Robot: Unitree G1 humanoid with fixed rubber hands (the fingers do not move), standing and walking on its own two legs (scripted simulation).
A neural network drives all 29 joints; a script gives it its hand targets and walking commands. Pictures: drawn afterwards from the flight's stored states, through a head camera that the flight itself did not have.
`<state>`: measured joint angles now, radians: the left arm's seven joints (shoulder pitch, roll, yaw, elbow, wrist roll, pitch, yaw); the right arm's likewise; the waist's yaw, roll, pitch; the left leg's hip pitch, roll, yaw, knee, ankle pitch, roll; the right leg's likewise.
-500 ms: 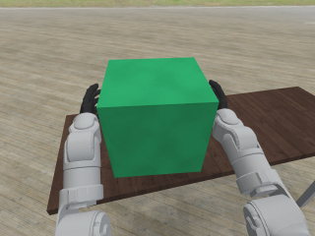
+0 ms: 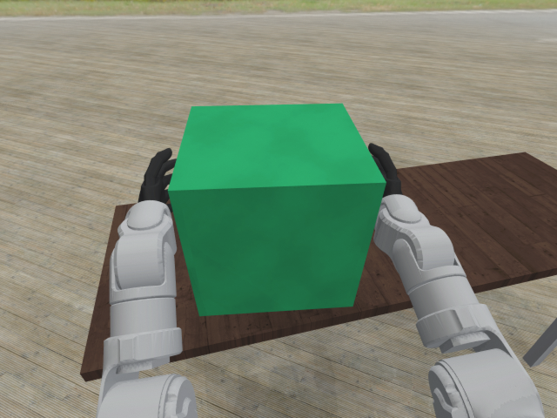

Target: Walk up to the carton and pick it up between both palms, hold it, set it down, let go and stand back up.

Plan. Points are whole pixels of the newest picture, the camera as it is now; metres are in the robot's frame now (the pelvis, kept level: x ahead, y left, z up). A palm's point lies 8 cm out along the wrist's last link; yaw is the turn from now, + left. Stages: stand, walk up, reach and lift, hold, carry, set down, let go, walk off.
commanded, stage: hold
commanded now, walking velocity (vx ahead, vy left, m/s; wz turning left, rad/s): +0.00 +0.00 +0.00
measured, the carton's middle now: (272, 207) +0.38 +0.01 +0.18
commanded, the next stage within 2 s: set down in 1.24 s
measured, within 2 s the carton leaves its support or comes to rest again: neither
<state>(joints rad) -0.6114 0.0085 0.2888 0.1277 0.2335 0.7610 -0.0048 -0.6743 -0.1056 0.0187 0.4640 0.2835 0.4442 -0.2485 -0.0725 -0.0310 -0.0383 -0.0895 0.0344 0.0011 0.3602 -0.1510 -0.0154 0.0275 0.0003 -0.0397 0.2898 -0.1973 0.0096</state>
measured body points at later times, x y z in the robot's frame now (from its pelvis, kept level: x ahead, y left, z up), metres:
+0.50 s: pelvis -0.01 +0.00 +0.00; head -0.07 +0.02 +0.44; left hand +0.37 +0.17 +0.21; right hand +0.37 -0.15 +0.21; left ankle +0.04 +0.13 -0.75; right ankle -0.02 -0.12 -0.75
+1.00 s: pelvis +0.00 +0.00 +0.00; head -0.07 +0.03 +0.44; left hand +0.37 +0.17 +0.21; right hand +0.37 -0.15 +0.20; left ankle +0.04 +0.13 -0.75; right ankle -0.02 -0.12 -0.75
